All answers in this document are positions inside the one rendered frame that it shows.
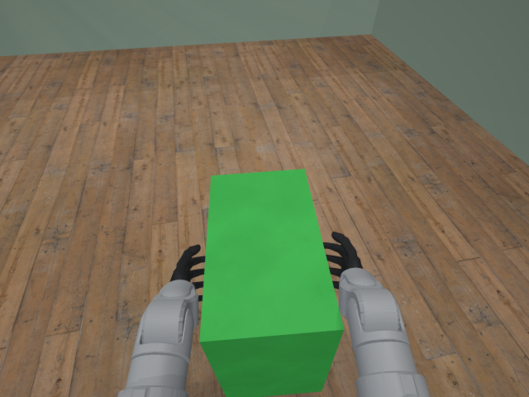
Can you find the left robot hand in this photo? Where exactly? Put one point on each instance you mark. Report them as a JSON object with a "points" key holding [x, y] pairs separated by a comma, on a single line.
{"points": [[185, 263]]}

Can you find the right robot hand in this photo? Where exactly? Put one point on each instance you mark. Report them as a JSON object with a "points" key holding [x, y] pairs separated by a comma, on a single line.
{"points": [[349, 257]]}

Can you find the left robot forearm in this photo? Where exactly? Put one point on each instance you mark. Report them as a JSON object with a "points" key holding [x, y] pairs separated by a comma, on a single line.
{"points": [[160, 358]]}

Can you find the right robot forearm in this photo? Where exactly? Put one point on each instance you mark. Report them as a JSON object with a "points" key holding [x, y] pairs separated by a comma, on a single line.
{"points": [[379, 339]]}

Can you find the carton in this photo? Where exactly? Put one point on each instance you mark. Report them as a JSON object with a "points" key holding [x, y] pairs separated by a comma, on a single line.
{"points": [[270, 321]]}

